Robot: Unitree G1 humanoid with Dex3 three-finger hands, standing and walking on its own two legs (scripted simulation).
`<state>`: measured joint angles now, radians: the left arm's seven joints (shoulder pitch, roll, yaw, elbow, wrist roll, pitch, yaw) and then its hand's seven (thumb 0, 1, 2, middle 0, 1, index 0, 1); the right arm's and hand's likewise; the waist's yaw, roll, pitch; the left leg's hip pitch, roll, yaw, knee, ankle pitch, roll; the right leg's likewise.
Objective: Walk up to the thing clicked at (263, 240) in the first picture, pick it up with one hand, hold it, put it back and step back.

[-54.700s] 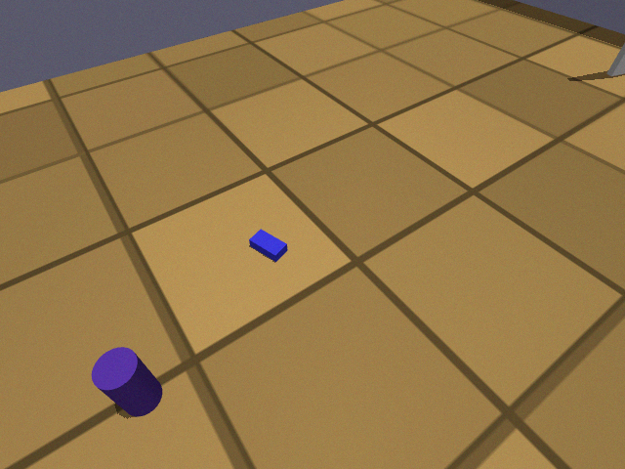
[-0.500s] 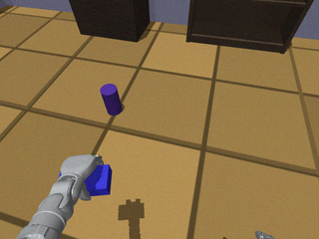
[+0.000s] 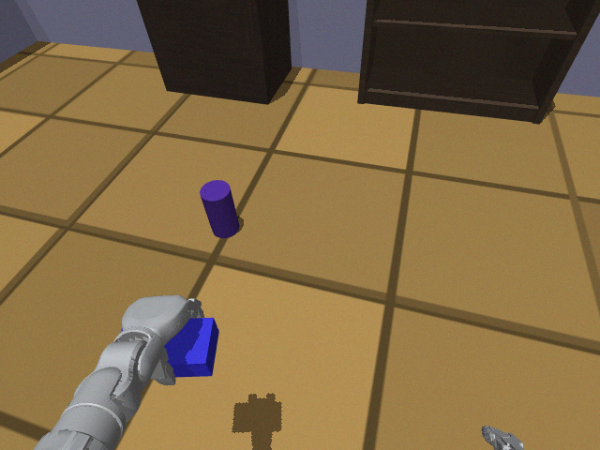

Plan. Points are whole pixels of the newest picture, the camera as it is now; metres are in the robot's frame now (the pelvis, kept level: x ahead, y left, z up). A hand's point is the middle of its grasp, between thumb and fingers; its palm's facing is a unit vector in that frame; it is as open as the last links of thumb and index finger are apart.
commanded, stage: hold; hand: left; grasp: from above
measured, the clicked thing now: (167, 347) +0.31 +0.23 -0.08
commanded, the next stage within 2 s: crouch in 1.38 s
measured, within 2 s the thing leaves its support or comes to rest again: neither
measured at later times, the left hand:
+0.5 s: hand (163, 358) +0.27 +0.21 -0.04, palm faces -0.47 -0.04 -0.88, open 10.1 cm
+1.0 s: hand (159, 358) +0.27 +0.21 -0.02, palm faces -0.47 -0.04 -0.88, open 10.1 cm
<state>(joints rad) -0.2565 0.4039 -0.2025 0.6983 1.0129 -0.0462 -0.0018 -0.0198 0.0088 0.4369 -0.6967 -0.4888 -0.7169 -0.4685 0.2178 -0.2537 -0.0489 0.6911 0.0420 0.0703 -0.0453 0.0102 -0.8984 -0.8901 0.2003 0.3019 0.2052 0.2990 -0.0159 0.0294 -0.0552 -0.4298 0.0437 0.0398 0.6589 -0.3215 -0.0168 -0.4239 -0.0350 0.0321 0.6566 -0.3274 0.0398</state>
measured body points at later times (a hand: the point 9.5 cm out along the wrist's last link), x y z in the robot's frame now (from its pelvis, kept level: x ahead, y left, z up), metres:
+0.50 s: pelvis -0.02 +0.00 +0.01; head -0.01 -0.02 +0.46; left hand +0.29 +0.21 +0.01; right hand +0.12 -0.26 -0.11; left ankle +0.01 +0.13 -0.72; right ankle +0.00 -0.15 -0.72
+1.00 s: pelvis -0.03 +0.00 +0.01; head -0.02 -0.03 +0.46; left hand +0.29 +0.21 +0.03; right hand +0.13 -0.25 -0.10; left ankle +0.01 +0.13 -0.72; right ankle +0.00 -0.15 -0.72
